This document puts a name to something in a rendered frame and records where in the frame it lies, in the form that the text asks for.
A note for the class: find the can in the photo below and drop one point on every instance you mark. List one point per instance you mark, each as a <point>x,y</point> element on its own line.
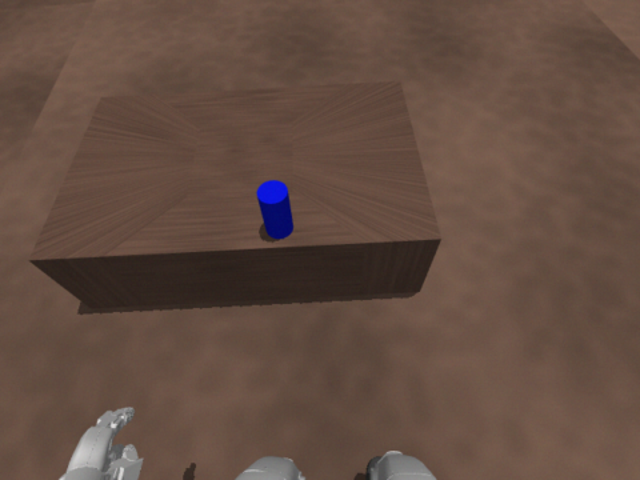
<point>275,208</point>

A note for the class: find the right robot foot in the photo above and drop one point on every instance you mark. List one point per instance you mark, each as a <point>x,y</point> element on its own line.
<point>371,464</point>

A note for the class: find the left robot hand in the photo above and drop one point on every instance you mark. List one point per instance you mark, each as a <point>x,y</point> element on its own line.
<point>95,448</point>

